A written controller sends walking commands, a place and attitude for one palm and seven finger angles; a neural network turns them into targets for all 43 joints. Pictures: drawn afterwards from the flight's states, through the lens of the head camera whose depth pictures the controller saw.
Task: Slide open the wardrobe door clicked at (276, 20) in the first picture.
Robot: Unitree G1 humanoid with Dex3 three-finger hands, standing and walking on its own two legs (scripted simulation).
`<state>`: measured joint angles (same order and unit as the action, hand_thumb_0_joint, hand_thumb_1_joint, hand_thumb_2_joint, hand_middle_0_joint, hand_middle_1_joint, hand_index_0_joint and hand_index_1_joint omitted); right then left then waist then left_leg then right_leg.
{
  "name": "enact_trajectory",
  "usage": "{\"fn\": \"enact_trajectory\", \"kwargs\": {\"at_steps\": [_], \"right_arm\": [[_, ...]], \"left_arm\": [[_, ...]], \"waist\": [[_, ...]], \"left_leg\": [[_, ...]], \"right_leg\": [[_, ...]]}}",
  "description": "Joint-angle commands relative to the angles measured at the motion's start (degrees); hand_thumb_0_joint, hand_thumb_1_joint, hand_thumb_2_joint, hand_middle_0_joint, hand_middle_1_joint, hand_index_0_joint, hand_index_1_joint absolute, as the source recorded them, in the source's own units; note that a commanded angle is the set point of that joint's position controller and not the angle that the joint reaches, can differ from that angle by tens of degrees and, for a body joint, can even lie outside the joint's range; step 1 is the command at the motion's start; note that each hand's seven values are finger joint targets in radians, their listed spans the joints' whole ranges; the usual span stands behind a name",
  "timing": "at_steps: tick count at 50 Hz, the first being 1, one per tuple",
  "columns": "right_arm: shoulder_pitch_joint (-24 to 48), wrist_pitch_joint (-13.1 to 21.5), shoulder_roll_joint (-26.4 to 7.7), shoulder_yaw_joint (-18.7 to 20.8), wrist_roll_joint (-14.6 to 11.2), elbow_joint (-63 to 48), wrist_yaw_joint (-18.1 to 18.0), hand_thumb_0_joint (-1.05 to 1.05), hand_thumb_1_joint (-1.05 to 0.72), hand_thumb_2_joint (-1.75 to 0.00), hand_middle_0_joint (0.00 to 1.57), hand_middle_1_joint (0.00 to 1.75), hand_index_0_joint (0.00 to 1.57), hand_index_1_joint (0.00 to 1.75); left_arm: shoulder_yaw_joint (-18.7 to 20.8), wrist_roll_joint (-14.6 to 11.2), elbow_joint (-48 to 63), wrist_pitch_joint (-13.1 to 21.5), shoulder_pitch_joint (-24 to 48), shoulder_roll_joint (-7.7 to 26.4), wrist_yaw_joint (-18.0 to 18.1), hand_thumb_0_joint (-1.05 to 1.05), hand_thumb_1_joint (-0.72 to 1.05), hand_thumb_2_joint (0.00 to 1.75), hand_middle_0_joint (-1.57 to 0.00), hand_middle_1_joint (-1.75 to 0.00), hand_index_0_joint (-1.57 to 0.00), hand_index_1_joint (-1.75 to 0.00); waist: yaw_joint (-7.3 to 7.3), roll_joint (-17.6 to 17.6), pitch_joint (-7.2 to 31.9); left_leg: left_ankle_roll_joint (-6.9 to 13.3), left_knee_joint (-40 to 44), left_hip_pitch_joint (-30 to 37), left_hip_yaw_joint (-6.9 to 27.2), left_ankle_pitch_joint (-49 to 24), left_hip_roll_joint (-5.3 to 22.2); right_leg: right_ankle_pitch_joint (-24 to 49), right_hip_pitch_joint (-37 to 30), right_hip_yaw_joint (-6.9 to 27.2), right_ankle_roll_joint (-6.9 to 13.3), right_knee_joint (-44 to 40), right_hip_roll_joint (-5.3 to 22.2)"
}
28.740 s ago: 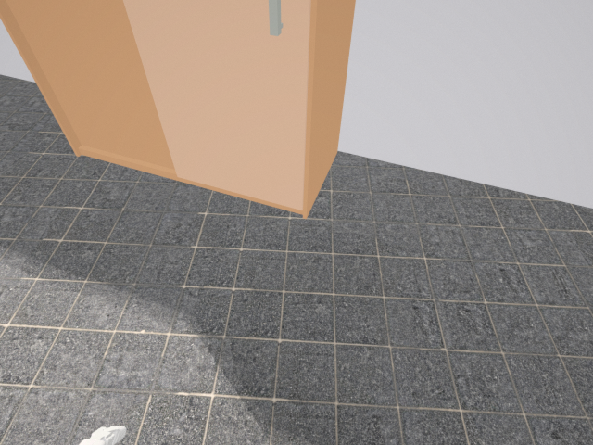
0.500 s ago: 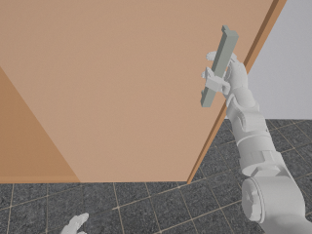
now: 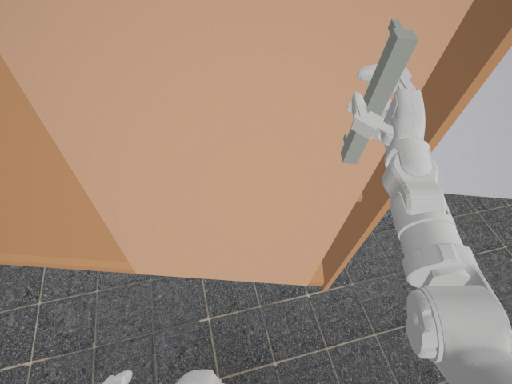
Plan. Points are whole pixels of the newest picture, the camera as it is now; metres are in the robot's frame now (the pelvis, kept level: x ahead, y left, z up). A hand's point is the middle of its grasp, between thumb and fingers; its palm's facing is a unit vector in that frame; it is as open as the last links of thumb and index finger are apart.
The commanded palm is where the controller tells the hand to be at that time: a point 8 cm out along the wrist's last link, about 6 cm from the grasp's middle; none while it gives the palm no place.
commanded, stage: step sideways, sliding the door along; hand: right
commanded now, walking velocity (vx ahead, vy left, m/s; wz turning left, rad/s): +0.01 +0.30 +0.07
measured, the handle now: (369, 99) +0.51 -0.12 +0.18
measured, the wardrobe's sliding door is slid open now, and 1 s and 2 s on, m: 0.07 0.34 0.57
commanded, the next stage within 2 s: stop walking and hold the door there in 1.94 s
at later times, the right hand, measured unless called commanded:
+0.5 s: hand (318, 113) +0.47 -0.04 +0.18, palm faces +0.21 +0.97 -0.11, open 6.4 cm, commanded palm +0.43 -0.02 +0.18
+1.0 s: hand (175, 101) +0.46 +0.17 +0.18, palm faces +0.17 +0.98 -0.11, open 6.6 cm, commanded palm +0.43 +0.17 +0.18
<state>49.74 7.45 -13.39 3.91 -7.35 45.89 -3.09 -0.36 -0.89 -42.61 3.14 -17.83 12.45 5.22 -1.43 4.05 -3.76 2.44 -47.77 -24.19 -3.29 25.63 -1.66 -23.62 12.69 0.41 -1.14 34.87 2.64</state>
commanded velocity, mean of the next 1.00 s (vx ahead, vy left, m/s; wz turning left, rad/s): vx -0.18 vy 0.28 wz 0.19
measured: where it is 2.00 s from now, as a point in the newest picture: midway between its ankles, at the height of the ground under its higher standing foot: outside the picture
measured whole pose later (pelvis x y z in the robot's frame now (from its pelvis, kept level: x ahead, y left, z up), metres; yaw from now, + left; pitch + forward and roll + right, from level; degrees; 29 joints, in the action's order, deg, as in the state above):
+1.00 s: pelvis +0.11 +0.33 +0.00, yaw -5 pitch -3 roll +1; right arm 21.3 7.8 -8.5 -2.1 -3.3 -4.2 -5.3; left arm 0.5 -1.4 -30.6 7.3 -5.6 10.4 -1.3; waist 6.7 4.0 -14.5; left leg -1.3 -43.8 -24.0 -3.2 17.2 1.0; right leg -19.3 7.7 -7.4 -9.1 32.5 15.9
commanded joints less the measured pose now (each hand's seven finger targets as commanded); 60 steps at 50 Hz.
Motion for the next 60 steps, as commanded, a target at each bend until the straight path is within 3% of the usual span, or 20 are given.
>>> {"fn": "enact_trajectory", "kwargs": {"at_steps": [1,3,4,11,13,14,15,23,27,29,31,33,36,38,39,49,51,53,55,60], "right_arm": [[33.3,4.9,-5.5,-1.3,2.2,-18.6,1.5,0.0,-0.9,-0.9,0.45,1.4,0.45,1.4],[29.6,4.2,-8.8,1.0,3.9,-19.0,1.2,0.0,-0.9,-0.9,0.45,1.4,0.45,1.4],[28.3,3.5,-5.9,-0.3,3.8,-17.9,1.3,0.0,-0.9,-0.9,0.45,1.4,0.45,1.4],[30.6,5.5,1.7,-6.8,4.4,-37.2,0.0,0.0,-0.9,-0.9,0.45,1.4,0.45,1.4],[29.5,6.3,4.1,-10.3,3.5,-39.5,0.1,0.0,-0.9,-0.9,0.45,1.4,0.45,1.4],[28.7,6.8,7.8,-12.8,2.2,-42.4,0.8,0.0,-0.9,-0.9,0.45,1.4,0.45,1.4],[30.2,7.0,9.1,-13.1,1.7,-42.8,1.4,0.0,-0.9,-0.9,0.45,1.4,0.45,1.4],[22.8,4.8,8.0,-14.6,3.4,-52.7,2.5,0.0,-0.9,-0.9,0.45,1.4,0.45,1.4],[16.2,5.0,5.4,-12.6,3.3,-55.5,1.8,0.0,-0.9,-0.9,0.45,1.4,0.45,1.4],[12.8,4.8,3.1,-11.9,4.2,-56.9,1.4,0.0,-0.9,-0.9,0.45,1.4,0.45,1.4],[7.7,4.6,-2.2,-7.7,5.2,-59.5,1.0,0.0,-0.9,-0.9,0.45,1.4,0.45,1.4],[4.0,4.9,3.1,-11.0,4.9,-65.6,0.4,0.0,-0.9,-0.9,0.45,1.4,0.45,1.4],[3.1,8.0,6.3,-14.5,4.8,-71.6,-0.5,0.0,-0.9,-0.9,0.45,1.4,0.45,1.4],[2.5,8.7,9.7,-18.8,4.0,-73.6,1.3,0.0,-0.9,-0.9,0.45,1.4,0.45,1.4],[3.7,8.0,11.9,-18.6,5.4,-70.9,1.8,0.0,-0.9,-0.9,0.45,1.4,0.45,1.4],[-4.5,7.2,5.9,-13.4,6.0,-69.2,0.8,0.0,-0.9,-0.9,0.45,1.4,0.45,1.4],[-6.1,7.7,2.6,-11.5,6.2,-72.2,0.6,0.0,-0.9,-0.9,0.45,1.4,0.45,1.4],[-15.9,5.5,-0.8,-8.8,5.7,-71.8,-0.2,0.0,-0.9,-0.9,0.45,1.4,0.45,1.4],[-14.1,6.9,0.3,-8.9,5.6,-80.9,-0.8,0.0,-0.9,-0.9,0.45,1.4,0.45,1.4],[-14.3,9.5,-2.7,-3.3,6.4,-77.3,-2.4,0.0,-0.9,-0.9,0.45,1.4,0.45,1.4]], "left_arm": [[2.8,-0.7,7.7,1.8,3.5,8.8,0.5,0.0,0.9,0.9,-0.2,-0.3,-0.2,-0.3],[3.5,-1.6,8.6,2.0,5.6,7.1,0.8,0.0,0.9,0.9,-0.2,-0.3,-0.2,-0.3],[3.7,-1.5,8.9,3.1,8.5,6.3,1.1,0.0,0.9,0.9,-0.2,-0.3,-0.2,-0.3],[1.7,0.7,9.6,3.1,10.5,4.2,1.1,0.0,0.9,0.9,-0.2,-0.3,-0.2,-0.3],[2.9,0.1,9.6,3.5,9.4,5.7,0.9,0.0,0.9,0.9,-0.2,-0.3,-0.2,-0.3],[4.2,-0.2,10.9,3.8,9.6,8.3,-0.4,0.0,0.9,0.9,-0.2,-0.3,-0.2,-0.3],[4.3,-0.5,11.3,3.6,12.2,7.8,-2.6,0.0,0.9,0.9,-0.2,-0.3,-0.2,-0.3],[5.3,-1.6,14.7,4.4,12.7,8.6,-4.4,0.0,0.9,0.9,-0.2,-0.3,-0.2,-0.3],[4.3,-2.7,16.4,5.3,13.2,7.0,-4.4,0.0,0.9,0.9,-0.2,-0.3,-0.2,-0.3],[3.3,-3.6,16.5,6.1,13.6,4.7,-3.8,0.0,0.9,0.9,-0.2,-0.3,-0.2,-0.3],[3.3,-2.7,17.0,6.0,16.3,3.1,-2.3,0.0,0.9,0.9,-0.2,-0.3,-0.2,-0.3],[1.2,-2.1,15.1,7.5,17.1,1.4,-1.5,0.0,0.9,0.9,-0.2,-0.3,-0.2,-0.3],[1.7,-1.6,14.7,6.5,15.2,2.3,-2.0,0.0,0.9,0.9,-0.2,-0.3,-0.2,-0.3],[4.8,-1.5,17.7,5.5,14.8,6.9,-3.7,0.0,0.9,0.9,-0.2,-0.3,-0.2,-0.3],[5.7,-1.5,18.7,5.5,14.9,8.2,-6.4,0.0,0.9,0.9,-0.2,-0.3,-0.2,-0.3],[2.6,-1.4,19.8,7.2,17.1,3.8,-5.4,0.0,0.9,0.9,-0.2,-0.3,-0.2,-0.3],[1.5,-2.5,19.9,6.9,18.9,1.8,-5.3,0.0,0.9,0.9,-0.2,-0.3,-0.2,-0.3],[2.0,-1.1,20.2,6.6,19.3,1.3,-4.2,0.0,0.9,0.9,-0.2,-0.3,-0.2,-0.3],[0.5,-0.8,18.3,7.3,19.5,-0.6,-4.6,0.0,0.9,0.9,-0.2,-0.3,-0.2,-0.3],[0.3,-0.3,16.9,3.3,18.5,-0.4,-4.7,0.0,0.9,0.9,-0.2,-0.3,-0.2,-0.3]], "waist": [[-0.84,3.3,21.9],[0.07,-17.5,24.8],[1.54,-16.0,18.6],[-0.24,-11.8,22.2],[-2.61,-3.4,25.3],[-1.95,11.7,29.7],[-0.52,8.8,31.5],[-2.42,12.8,24.5],[-1.42,13.7,24.4],[-0.7,2.4,24.2],[2.42,-27.6,23.7],[1.5,-17.8,22.9],[-1.09,-16.5,26.4],[-0.91,0.7,29.3],[0.98,3.5,29.6],[-0.16,13.2,18.6],[1.55,-1.6,18.3],[4.37,-25.1,20.6],[2.76,-21.0,21.7],[2.69,-15.3,27.8]], "left_leg": [[1.1,18.0,16.4,-0.5,-11.3,0.0],[9.6,22.9,34.9,20.6,-41.9,17.0],[13.7,24.2,29.6,24.5,-45.4,22.0],[6.9,15.9,24.0,7.0,-52.3,13.0],[0.9,3.3,8.6,4.3,-39.6,9.7],[-4.2,-13.2,-9.5,4.3,-7.5,2.8],[-2.3,-23.9,-10.7,11.3,6.3,4.1],[-3.6,-1.7,-2.8,-2.5,-2.8,3.0],[-4.0,15.0,9.8,-4.9,-13.6,0.5],[-3.0,22.0,16.6,-1.1,-43.0,6.2],[4.2,17.3,27.3,13.6,-82.0,17.7],[6.5,13.9,32.1,13.8,-87.7,19.7],[3.2,5.5,30.5,6.1,-80.4,14.7],[-3.1,-9.4,-4.7,2.3,-12.3,4.3],[-2.5,-13.2,-10.9,4.8,9.7,1.9],[-4.3,10.3,7.2,-1.9,-14.6,2.1],[-3.6,18.6,17.2,-0.1,-37.9,5.5],[4.6,23.7,16.9,22.7,-70.0,19.6],[7.2,20.7,25.7,22.4,-69.2,19.9],[8.4,21.7,31.2,18.5,-67.8,16.7]], "right_leg": [[44.9,-8.5,3.9,6.9,5.3,13.2],[5.3,14.6,-4.6,0.4,27.0,-1.2],[-12.3,20.3,-0.6,-0.1,33.9,-2.7],[6.3,2.0,-8.3,-1.0,2.3,0.8],[27.6,-18.8,-1.7,2.9,-12.5,9.6],[56.9,-33.3,19.3,12.0,-8.8,27.4],[60.5,-34.0,21.3,15.5,-5.9,33.6],[54.7,-22.9,-3.9,6.2,-2.2,20.3],[50.6,-17.9,-4.9,5.7,4.9,16.5],[36.5,-11.0,-7.4,2.5,12.9,10.5],[-13.4,11.3,-5.2,-2.7,29.5,-0.1],[-16.4,15.7,-1.2,-0.8,24.9,0.3],[12.7,0.1,-4.0,-1.1,-4.5,5.6],[82.8,-34.4,10.3,8.8,-6.7,25.9],[91.8,-39.5,8.2,11.5,-3.8,28.1],[51.3,-17.8,-9.1,4.9,1.7,19.8],[24.3,-6.6,-10.0,6.3,14.5,12.4],[-20.4,7.6,-3.9,-2.2,32.9,-2.0],[-17.8,13.8,4.2,-1.6,37.5,-0.6],[-10.9,7.8,-1.9,-2.7,17.5,-2.2]]}}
